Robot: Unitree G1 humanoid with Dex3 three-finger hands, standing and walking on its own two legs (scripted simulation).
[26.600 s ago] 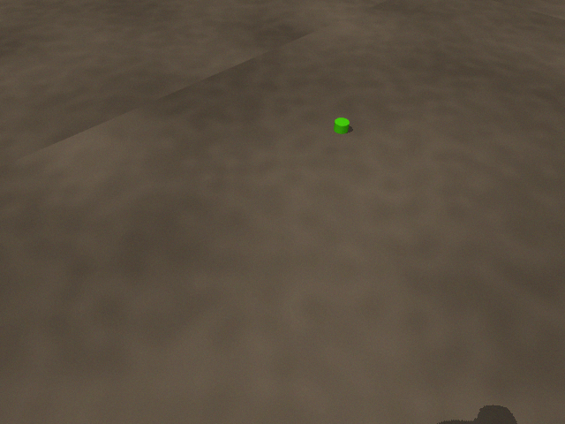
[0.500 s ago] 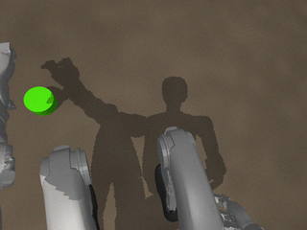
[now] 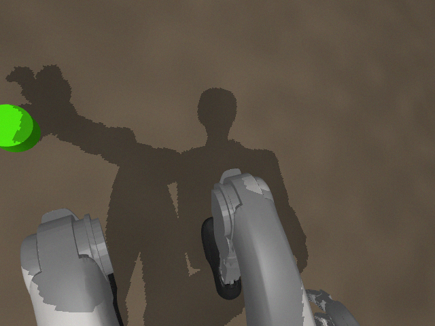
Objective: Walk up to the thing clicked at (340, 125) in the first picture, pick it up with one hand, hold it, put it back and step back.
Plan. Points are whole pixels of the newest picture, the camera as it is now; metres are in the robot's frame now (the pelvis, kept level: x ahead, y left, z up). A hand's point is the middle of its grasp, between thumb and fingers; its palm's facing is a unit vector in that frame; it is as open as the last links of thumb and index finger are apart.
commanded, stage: home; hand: left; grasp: from above
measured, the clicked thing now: (12, 129) +0.50 +0.29 -0.29
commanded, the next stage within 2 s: none
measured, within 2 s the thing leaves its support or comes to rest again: neither
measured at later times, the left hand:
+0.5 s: hand out of the picture +0.38 +0.30 +0.00, palm faces -0.35 -0.46 -0.82, open 9.2 cm
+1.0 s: hand out of the picture +0.25 +0.23 +0.20, palm faces +0.06 -0.93 -0.37, open 7.4 cm
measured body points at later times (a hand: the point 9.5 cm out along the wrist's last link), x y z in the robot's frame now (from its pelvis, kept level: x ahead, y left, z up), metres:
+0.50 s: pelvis +0.01 +0.00 +0.11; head +0.20 +0.05 +0.52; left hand +0.40 +0.32 +0.04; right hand +0.16 -0.26 -0.01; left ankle +0.08 +0.14 -0.28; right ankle +0.12 -0.14 -0.28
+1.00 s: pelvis +0.04 +0.00 +0.29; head +0.14 +0.03 +0.73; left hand +0.25 +0.27 +0.23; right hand +0.26 -0.21 +0.20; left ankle +0.08 +0.14 -0.28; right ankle +0.11 -0.14 -0.28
